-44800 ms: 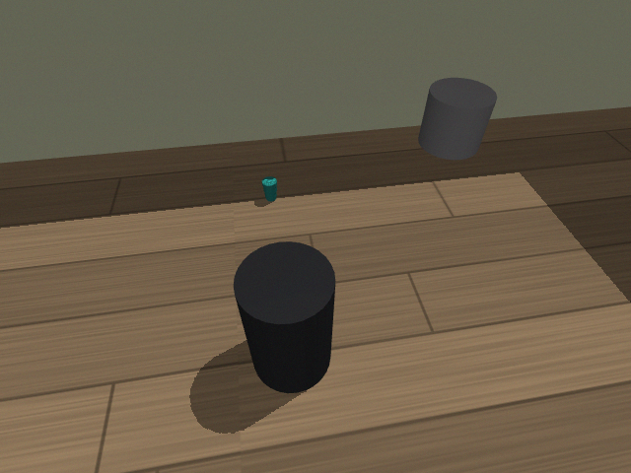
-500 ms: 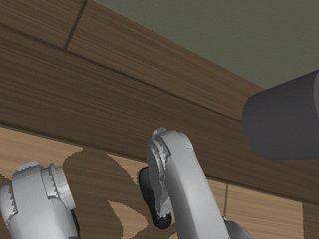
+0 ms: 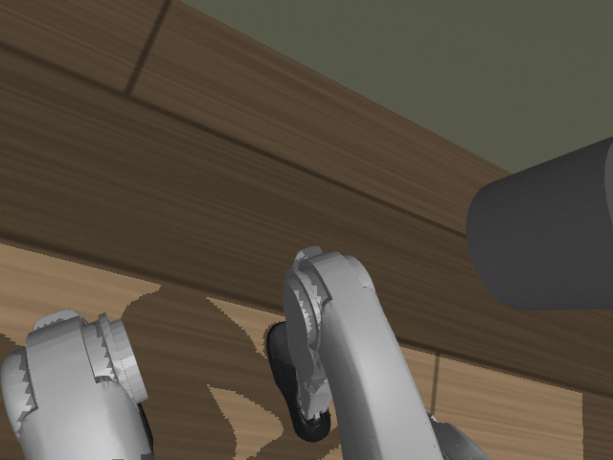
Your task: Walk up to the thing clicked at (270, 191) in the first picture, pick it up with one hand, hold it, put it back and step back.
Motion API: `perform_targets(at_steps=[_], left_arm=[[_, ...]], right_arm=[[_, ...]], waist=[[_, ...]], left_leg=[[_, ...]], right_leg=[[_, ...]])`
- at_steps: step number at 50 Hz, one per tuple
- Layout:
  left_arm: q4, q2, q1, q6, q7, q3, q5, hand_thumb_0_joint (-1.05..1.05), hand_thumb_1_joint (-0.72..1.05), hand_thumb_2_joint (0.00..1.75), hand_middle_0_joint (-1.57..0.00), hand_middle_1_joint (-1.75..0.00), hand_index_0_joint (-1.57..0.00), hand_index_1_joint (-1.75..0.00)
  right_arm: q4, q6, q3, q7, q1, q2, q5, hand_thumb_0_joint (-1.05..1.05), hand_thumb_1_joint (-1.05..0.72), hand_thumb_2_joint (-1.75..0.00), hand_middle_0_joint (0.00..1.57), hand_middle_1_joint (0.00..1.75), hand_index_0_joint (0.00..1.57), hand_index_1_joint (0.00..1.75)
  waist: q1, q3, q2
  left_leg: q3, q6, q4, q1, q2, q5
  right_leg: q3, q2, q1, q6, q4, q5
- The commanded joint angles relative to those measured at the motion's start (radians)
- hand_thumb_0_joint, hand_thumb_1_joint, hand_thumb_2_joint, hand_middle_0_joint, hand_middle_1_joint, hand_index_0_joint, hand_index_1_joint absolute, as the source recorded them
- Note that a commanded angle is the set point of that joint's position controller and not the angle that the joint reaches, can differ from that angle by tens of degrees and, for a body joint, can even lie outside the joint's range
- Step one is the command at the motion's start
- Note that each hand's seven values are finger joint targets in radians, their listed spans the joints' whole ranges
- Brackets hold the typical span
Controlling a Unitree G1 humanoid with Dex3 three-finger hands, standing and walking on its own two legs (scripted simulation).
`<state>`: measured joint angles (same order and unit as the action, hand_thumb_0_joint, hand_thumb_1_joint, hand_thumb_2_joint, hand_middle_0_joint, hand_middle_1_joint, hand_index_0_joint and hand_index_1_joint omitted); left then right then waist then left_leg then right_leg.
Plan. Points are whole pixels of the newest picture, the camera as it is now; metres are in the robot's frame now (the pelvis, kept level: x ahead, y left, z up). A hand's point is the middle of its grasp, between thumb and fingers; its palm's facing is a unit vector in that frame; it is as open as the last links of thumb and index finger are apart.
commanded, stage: settle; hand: left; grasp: from above
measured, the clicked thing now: out of the picture +0.45 +0.32 -0.25
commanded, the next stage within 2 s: lift in 0.78 s
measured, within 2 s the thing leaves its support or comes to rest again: leaves its support in 0.20 s
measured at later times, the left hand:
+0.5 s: hand out of the picture +0.44 +0.34 -0.12, palm faces -0.41 -0.10 -0.90, open 9.1 cm
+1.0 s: hand out of the picture +0.43 +0.34 -0.07, palm faces -0.41 -0.09 -0.91, open 9.1 cm
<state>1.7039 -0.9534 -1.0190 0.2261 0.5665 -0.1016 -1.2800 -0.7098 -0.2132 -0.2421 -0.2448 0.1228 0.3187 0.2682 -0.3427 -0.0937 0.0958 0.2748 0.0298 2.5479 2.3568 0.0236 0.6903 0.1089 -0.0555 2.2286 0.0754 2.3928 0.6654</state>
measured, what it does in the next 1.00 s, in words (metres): rises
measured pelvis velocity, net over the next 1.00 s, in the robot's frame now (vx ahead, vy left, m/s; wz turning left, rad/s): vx -0.01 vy -0.01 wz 0.11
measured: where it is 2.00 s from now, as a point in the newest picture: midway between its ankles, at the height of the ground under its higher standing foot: (228, 438)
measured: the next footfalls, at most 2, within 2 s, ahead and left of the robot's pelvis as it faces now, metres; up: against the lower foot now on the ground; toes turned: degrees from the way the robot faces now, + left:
none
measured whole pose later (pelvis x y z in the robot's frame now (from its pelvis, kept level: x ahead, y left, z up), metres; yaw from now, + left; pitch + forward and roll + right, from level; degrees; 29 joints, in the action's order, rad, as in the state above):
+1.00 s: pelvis -0.01 -0.01 +0.06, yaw +6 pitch +33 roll -8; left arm 1.27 -0.72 -0.93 0.15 0.24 -0.04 -1.19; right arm -0.71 -0.02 -0.05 -0.13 0.19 0.29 0.10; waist -0.22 0.08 -0.02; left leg 0.15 0.02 2.31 2.26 0.02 0.64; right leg 0.03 0.00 2.16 0.06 2.23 0.65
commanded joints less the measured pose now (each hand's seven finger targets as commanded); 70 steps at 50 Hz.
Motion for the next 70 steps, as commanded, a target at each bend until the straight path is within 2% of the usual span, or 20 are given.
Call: perform_targets(at_steps=[1, 3, 5, 7, 9, 12, 15, 19, 21, 27, 30, 37, 42, 43, 46, 49, 57, 62, 67, 70], left_arm=[[-0.226, -0.217, -0.26, -0.005, 0.032, -0.046, 0.022, 0.0, 0.44, 0.82, -0.84, -0.83, -0.86, -0.82], [-0.25, -0.213, -0.23, -0.017, 0.028, -0.066, 0.017, 0.0, 0.46, 0.79, -0.85, -0.81, -0.87, -0.8], [-0.258, -0.162, -0.258, -0.032, 0.008, -0.027, 0.022, 0.0, 0.43, 0.72, -0.81, -0.79, -0.84, -0.76], [-0.358, -0.219, -0.241, -0.038, 0.003, -0.086, 0.037, 0.0, 0.41, 0.69, -0.8, -0.77, -0.83, -0.74], [-0.339, -0.118, -0.199, -0.058, -0.027, -0.026, 0.041, 0.0, 0.45, 0.72, -0.84, -0.77, -0.87, -0.75], [-0.468, -0.146, -0.216, -0.074, -0.058, -0.053, 0.072, 0.0, 0.53, 0.75, -0.9, -0.78, -0.92, -0.76], [-0.48, -0.087, -0.222, -0.095, -0.107, -0.016, 0.077, 0.0, 0.58, 0.72, -0.94, -0.77, -0.97, -0.74], [-0.524, -0.069, -0.218, -0.106, -0.167, -0.008, 0.09, 0.0, 0.64, 0.75, -1.0, -0.76, -1.02, -0.74], [-0.5, -0.024, -0.199, -0.109, -0.197, 0.019, 0.099, 0.0, 0.66, 0.74, -1.01, -0.77, -1.04, -0.74], [-0.515, -0.032, -0.23, -0.079, -0.262, 0.024, 0.113, 0.0, 0.7, 0.77, -1.05, -0.76, -1.07, -0.74], [-0.547, -0.058, -0.249, -0.059, -0.273, 0.009, 0.107, 0.0, 0.7, 0.75, -1.06, -0.75, -1.08, -0.73], [-0.579, -0.055, -0.273, -0.047, -0.272, 0.006, 0.086, 0.0, 0.73, 0.85, -1.08, -0.78, -1.09, -0.77], [-0.58, -0.044, -0.302, -0.051, -0.272, 0.021, 0.084, 0.0, 0.73, 0.88, -1.09, -0.77, -1.09, -0.77], [-0.581, -0.057, -0.309, -0.051, -0.273, 0.015, 0.087, 0.0, 0.72, 0.8, -1.11, -0.81, -1.13, -0.79], [-0.597, -0.049, -0.278, -0.067, -0.285, 0.012, 0.098, 0.0, 0.57, 0.77, -0.96, -0.7, -0.98, -0.68], [-0.63, -0.048, -0.268, -0.081, -0.306, 0.015, 0.111, 0.0, 0.66, 0.8, -1.04, -0.75, -1.05, -0.74], [-0.753, -0.015, -0.178, -0.104, -0.384, 0.022, 0.154, 0.0, 0.62, 0.78, -1.01, -0.74, -1.02, -0.72], [-0.832, 0.008, -0.121, -0.108, -0.411, 0.027, 0.191, 0.0, 0.61, 0.79, -0.99, -0.76, -1.0, -0.75], [-0.925, 0.061, -0.04, -0.122, -0.436, 0.049, 0.224, 0.0, 0.64, 0.78, -1.01, -0.76, -1.03, -0.74], [-1.002, 0.057, -0.014, -0.133, -0.439, 0.037, 0.234, 0.0, 0.63, 0.77, -1.0, -0.75, -1.02, -0.74]], right_arm=[[0.005, -0.001, 0.118, 0.009, 0.175, 0.311, -0.015, 0.0, -0.92, -0.91, 0.2, 0.3, 0.2, 0.3], [-0.01, 0.007, 0.132, 0.006, 0.197, 0.303, -0.02, 0.0, -0.92, -0.91, 0.2, 0.3, 0.2, 0.3], [-0.006, 0.007, 0.147, 0.0, 0.185, 0.294, -0.025, 0.0, -0.92, -0.91, 0.2, 0.3, 0.2, 0.3], [-0.007, 0.018, 0.166, 0.006, 0.206, 0.299, -0.041, 0.0, -0.92, -0.91, 0.2, 0.3, 0.2, 0.3], [-0.006, 0.023, 0.178, 0.001, 0.195, 0.279, -0.05, 0.0, -0.92, -0.91, 0.2, 0.3, 0.2, 0.3], [-0.012, 0.042, 0.21, 0.007, 0.209, 0.281, -0.081, 0.0, -0.92, -0.91, 0.2, 0.3, 0.2, 0.3], [-0.016, 0.066, 0.225, 0.012, 0.219, 0.268, -0.103, 0.0, -0.92, -0.91, 0.2, 0.3, 0.2, 0.3], [-0.016, 0.098, 0.245, 0.024, 0.227, 0.248, -0.128, 0.0, -0.92, -0.91, 0.2, 0.3, 0.2, 0.3], [-0.009, 0.111, 0.245, 0.028, 0.232, 0.237, -0.134, 0.0, -0.92, -0.91, 0.2, 0.3, 0.2, 0.3], [0.012, 0.145, 0.247, 0.059, 0.227, 0.218, -0.145, 0.0, -0.92, -0.91, 0.2, 0.3, 0.2, 0.3], [0.022, 0.154, 0.248, 0.078, 0.222, 0.221, -0.15, 0.0, -0.92, -0.91, 0.2, 0.3, 0.2, 0.3], [0.022, 0.173, 0.253, 0.103, 0.24, 0.212, -0.157, 0.0, -0.92, -0.91, 0.2, 0.3, 0.2, 0.3], [0.022, 0.182, 0.258, 0.118, 0.238, 0.202, -0.158, 0.0, -0.92, -0.91, 0.2, 0.3, 0.2, 0.3], [0.022, 0.182, 0.259, 0.12, 0.238, 0.204, -0.159, 0.0, -0.95, -0.92, 0.2, 0.3, 0.2, 0.3], [0.025, 0.186, 0.267, 0.125, 0.248, 0.202, -0.168, 0.0, -0.9, -0.9, 0.2, 0.3, 0.2, 0.3], [0.027, 0.193, 0.277, 0.13, 0.251, 0.201, -0.177, 0.0, -0.93, -0.91, 0.2, 0.3, 0.2, 0.3], [0.059, 0.217, 0.297, 0.145, 0.252, 0.189, -0.21, 0.0, -0.93, -0.91, 0.2, 0.3, 0.2, 0.3], [0.08, 0.222, 0.305, 0.16, 0.241, 0.176, -0.226, 0.0, -0.92, -0.91, 0.2, 0.3, 0.2, 0.3], [0.102, 0.225, 0.319, 0.174, 0.225, 0.167, -0.243, 0.0, -0.92, -0.91, 0.2, 0.3, 0.2, 0.3], [0.108, 0.228, 0.325, 0.186, 0.209, 0.162, -0.251, 0.0, -0.92, -0.91, 0.2, 0.3, 0.2, 0.3]], waist=[[0.0, 0.661, -0.52], [0.007, 0.686, -0.558], [-0.014, 0.65, -0.53], [0.033, 0.725, -0.547], [0.029, 0.708, -0.534], [0.071, 0.798, -0.563], [0.057, 0.781, -0.499], [0.09, 0.822, -0.488], [0.077, 0.784, -0.439], [0.075, 0.767, -0.333], [0.096, 0.766, -0.357], [0.105, 0.838, -0.4], [0.103, 0.821, -0.399], [0.106, 0.83, -0.401], [0.122, 0.877, -0.397], [0.134, 0.91, -0.409], [0.158, 0.908, -0.377], [0.168, 0.863, -0.33], [0.189, 0.889, -0.329], [0.208, 0.909, -0.359]], left_leg=[[-0.142, -0.025, -0.289, -0.527, 0.012, -0.165], [-0.15, -0.02, -0.295, -0.548, 0.012, -0.197], [-0.161, -0.028, -0.276, -0.51, 0.011, -0.168], [-0.168, -0.031, -0.289, -0.528, 0.007, -0.191], [-0.178, -0.031, -0.302, -0.531, 0.003, -0.172], [-0.185, -0.031, -0.336, -0.569, 0.0, -0.181], [-0.193, -0.039, -0.336, -0.544, -0.003, -0.192], [-0.199, -0.038, -0.384, -0.587, -0.009, -0.198], [-0.206, -0.044, -0.389, -0.563, -0.013, -0.19], [-0.22, -0.057, -0.397, -0.497, -0.019, -0.149], [-0.225, -0.051, -0.42, -0.529, -0.023, -0.134], [-0.226, -0.046, -0.455, -0.613, -0.022, -0.183], [-0.234, -0.049, -0.475, -0.6, -0.022, -0.122], [-0.238, -0.051, -0.475, -0.602, -0.023, -0.122], [-0.241, -0.051, -0.496, -0.63, -0.025, -0.146], [-0.239, -0.05, -0.518, -0.668, -0.021, -0.162], [-0.226, -0.055, -0.606, -0.718, -0.021, -0.132], [-0.224, -0.062, -0.66, -0.721, -0.022, -0.091], [-0.208, -0.058, -0.75, -0.819, -0.012, -0.08], [-0.196, -0.052, -0.81, -0.89, -0.011, -0.096]], right_leg=[[0.15, -0.025, -0.28, -0.097, -0.197, -0.218], [0.146, -0.025, -0.275, -0.101, -0.19, -0.242], [0.137, -0.025, -0.246, -0.1, -0.198, -0.226], [0.123, -0.02, -0.282, -0.103, -0.214, -0.237], [0.114, -0.017, -0.259, -0.105, -0.225, -0.217], [0.1, -0.009, -0.275, -0.11, -0.239, -0.216], [0.089, -0.009, -0.269, -0.109, -0.259, -0.232], [0.073, -0.004, -0.293, -0.113, -0.278, -0.224], [0.066, -0.003, -0.316, -0.11, -0.302, -0.221], [0.039, 0.001, -0.372, -0.105, -0.356, -0.17], [0.04, 0.007, -0.352, -0.112, -0.366, -0.14], [0.043, 0.015, -0.363, -0.111, -0.363, -0.199], [0.034, 0.014, -0.349, -0.114, -0.388, -0.138], [0.028, 0.014, -0.357, -0.113, -0.395, -0.134], [0.027, 0.017, -0.382, -0.113, -0.401, -0.16], [0.026, 0.017, -0.396, -0.116, -0.41, -0.176], [0.015, 0.023, -0.44, -0.114, -0.469, -0.152], [0.002, 0.026, -0.473, -0.11, -0.545, -0.112], [-0.002, 0.024, -0.533, -0.107, -0.597, -0.118], [-0.004, 0.031, -0.575, -0.106, -0.623, -0.138]])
